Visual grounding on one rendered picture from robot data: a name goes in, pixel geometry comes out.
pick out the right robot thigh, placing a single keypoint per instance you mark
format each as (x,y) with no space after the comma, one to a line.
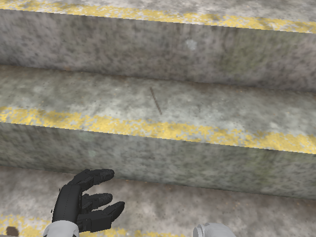
(212,229)

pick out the left robot hand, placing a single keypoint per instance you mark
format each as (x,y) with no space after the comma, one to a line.
(71,205)

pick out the robot left forearm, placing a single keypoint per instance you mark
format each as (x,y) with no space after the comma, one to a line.
(61,228)

